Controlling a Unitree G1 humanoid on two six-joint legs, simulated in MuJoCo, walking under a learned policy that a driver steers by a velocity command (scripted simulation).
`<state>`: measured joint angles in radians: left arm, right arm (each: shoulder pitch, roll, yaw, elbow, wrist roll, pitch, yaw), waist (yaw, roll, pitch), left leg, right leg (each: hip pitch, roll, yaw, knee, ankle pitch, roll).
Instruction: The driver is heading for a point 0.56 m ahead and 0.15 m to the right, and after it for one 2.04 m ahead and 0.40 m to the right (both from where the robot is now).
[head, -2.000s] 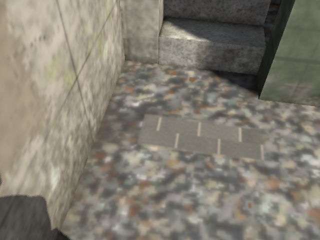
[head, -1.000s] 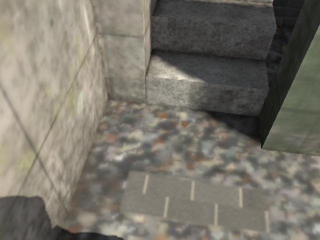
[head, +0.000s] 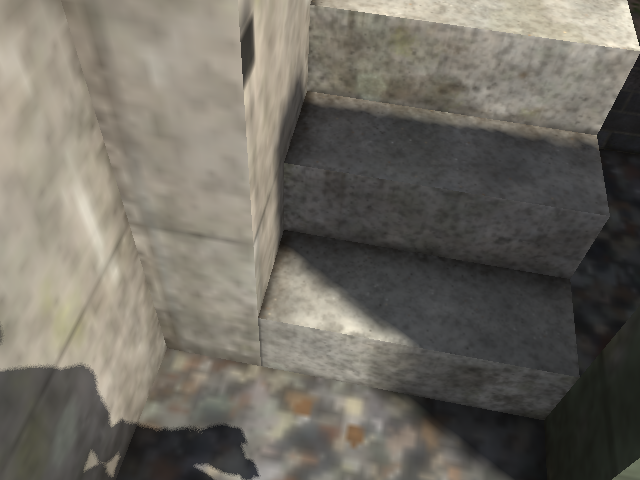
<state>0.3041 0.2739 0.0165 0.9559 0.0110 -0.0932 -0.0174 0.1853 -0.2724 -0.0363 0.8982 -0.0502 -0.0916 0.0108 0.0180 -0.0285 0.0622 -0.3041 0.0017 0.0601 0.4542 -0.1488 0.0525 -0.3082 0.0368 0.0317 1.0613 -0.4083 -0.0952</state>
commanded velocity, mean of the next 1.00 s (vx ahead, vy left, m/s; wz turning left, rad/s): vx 0.19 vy -0.03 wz -0.41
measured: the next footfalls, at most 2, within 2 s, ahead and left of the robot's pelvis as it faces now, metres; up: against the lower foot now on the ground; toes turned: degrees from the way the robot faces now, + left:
right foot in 0.38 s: +0.35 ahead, -0.17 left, +0.00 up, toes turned -10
left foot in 0.92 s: +0.38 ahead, +0.04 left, +0.00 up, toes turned -27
